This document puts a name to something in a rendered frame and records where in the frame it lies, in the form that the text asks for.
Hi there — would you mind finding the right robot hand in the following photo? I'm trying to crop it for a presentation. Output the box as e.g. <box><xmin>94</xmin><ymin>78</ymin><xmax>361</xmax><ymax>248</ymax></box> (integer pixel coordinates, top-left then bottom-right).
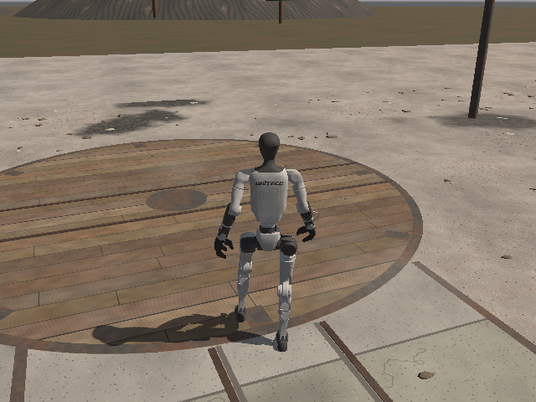
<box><xmin>296</xmin><ymin>226</ymin><xmax>316</xmax><ymax>242</ymax></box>

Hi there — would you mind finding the right robot upper arm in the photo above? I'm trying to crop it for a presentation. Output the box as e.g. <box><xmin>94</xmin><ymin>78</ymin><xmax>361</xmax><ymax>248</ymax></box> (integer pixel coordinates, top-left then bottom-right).
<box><xmin>286</xmin><ymin>169</ymin><xmax>310</xmax><ymax>214</ymax></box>

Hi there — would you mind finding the left robot upper arm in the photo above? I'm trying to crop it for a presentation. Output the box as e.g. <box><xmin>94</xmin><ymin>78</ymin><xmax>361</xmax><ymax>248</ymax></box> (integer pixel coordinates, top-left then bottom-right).
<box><xmin>228</xmin><ymin>168</ymin><xmax>252</xmax><ymax>216</ymax></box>

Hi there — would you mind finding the right robot foot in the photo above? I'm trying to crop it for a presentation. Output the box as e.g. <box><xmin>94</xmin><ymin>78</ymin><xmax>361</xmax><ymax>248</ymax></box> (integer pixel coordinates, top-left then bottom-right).
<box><xmin>276</xmin><ymin>330</ymin><xmax>288</xmax><ymax>352</ymax></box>

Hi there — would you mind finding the left robot hand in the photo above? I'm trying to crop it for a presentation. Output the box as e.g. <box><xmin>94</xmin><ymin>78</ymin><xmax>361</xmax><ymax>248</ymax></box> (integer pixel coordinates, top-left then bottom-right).
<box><xmin>214</xmin><ymin>237</ymin><xmax>234</xmax><ymax>259</ymax></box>

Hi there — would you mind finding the robot left forearm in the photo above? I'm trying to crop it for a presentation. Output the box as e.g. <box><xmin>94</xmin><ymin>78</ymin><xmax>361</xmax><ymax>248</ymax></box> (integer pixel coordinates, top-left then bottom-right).
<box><xmin>217</xmin><ymin>203</ymin><xmax>235</xmax><ymax>240</ymax></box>

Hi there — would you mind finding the robot right forearm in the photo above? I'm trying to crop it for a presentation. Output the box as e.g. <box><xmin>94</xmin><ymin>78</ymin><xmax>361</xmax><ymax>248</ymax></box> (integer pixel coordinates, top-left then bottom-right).
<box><xmin>301</xmin><ymin>201</ymin><xmax>315</xmax><ymax>229</ymax></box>

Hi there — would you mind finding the left robot thigh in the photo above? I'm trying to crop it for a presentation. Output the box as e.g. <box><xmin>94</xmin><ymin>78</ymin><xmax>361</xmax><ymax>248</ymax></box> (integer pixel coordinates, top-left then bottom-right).
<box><xmin>240</xmin><ymin>232</ymin><xmax>257</xmax><ymax>275</ymax></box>

